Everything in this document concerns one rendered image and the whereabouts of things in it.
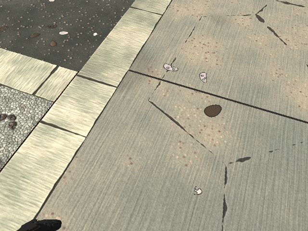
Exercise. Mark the robot left hand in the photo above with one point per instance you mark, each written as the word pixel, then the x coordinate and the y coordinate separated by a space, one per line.
pixel 41 225

